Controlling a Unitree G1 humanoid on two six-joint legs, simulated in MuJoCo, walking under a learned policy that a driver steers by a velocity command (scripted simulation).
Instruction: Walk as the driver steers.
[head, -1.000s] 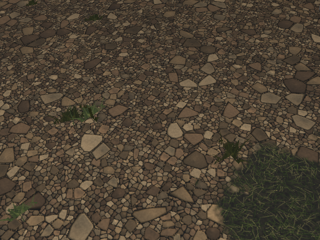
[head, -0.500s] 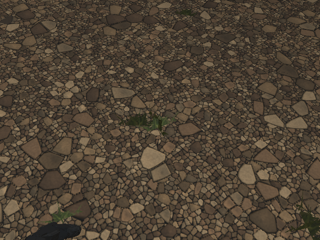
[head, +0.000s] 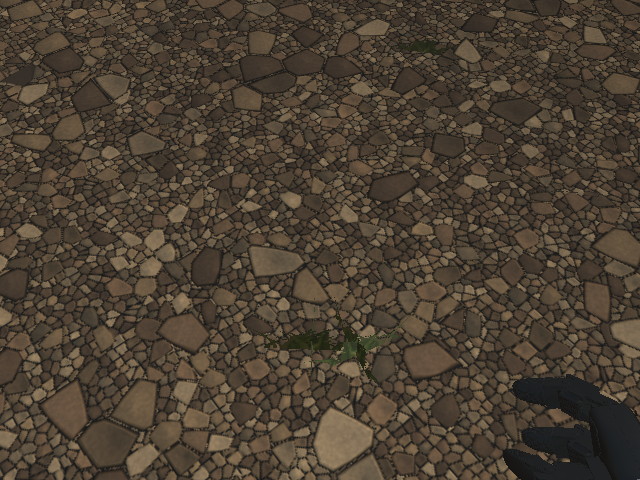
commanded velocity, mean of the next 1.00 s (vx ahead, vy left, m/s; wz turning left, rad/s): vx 0.51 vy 0.00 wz -0.06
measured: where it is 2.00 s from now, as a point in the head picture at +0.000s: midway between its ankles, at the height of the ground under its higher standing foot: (459, 436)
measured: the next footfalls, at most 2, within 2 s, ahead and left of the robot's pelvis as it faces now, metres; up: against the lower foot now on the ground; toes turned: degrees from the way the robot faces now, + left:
left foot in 0.06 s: +0.22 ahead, +0.11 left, +0.00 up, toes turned -10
right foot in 0.50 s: +0.11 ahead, -0.13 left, +0.00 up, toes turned -26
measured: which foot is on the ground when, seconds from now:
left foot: up 0.00-0.04, down 0.06-0.48, up 0.50-0.88, down 0.90-1.00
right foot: down 0.00-0.06, up 0.08-0.48, down 0.50-0.90, up 0.92-1.00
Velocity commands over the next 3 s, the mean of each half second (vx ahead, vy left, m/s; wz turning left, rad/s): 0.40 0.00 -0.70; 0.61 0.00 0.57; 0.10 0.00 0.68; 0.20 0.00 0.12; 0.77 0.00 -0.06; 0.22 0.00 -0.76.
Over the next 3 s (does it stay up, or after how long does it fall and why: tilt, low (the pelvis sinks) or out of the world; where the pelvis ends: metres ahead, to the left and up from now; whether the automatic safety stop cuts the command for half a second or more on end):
stays up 0.99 -0.09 -0.01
